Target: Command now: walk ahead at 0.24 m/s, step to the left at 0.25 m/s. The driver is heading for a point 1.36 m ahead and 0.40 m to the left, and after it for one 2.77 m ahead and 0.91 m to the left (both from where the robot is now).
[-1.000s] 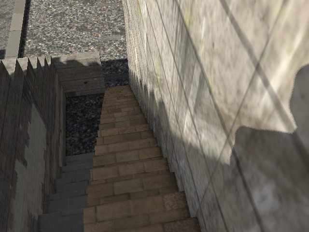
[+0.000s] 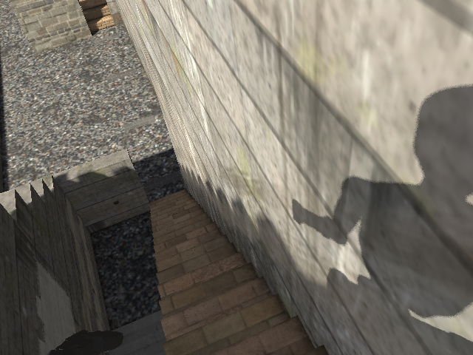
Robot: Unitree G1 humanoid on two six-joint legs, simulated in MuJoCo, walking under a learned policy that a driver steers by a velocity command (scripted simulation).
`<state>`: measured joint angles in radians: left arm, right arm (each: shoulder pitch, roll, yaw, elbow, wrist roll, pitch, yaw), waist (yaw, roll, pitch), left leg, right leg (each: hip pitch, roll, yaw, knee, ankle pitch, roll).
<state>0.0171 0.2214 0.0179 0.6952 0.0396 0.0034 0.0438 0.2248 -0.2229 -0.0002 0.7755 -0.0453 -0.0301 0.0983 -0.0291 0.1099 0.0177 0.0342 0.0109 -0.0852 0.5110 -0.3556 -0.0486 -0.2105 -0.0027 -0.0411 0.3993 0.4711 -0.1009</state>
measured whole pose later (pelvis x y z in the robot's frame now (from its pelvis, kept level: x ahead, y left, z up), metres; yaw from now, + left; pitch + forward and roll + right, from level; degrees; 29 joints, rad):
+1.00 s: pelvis +0.54 +0.16 -0.60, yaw +8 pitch +2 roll +2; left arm 0.33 0.25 0.04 0.99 -0.01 -0.10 0.10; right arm 0.21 -0.37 -0.05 0.97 -0.08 0.12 0.01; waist 0.01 0.11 -0.03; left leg -0.39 -0.02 -0.08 0.98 -0.35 -0.04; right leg -0.26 -0.09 0.11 0.54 -0.31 0.06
